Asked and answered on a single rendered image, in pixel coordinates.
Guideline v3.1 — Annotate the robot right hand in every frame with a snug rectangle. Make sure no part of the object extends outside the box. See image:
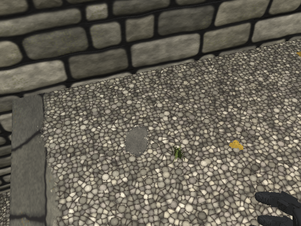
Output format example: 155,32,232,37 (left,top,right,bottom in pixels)
249,191,301,226

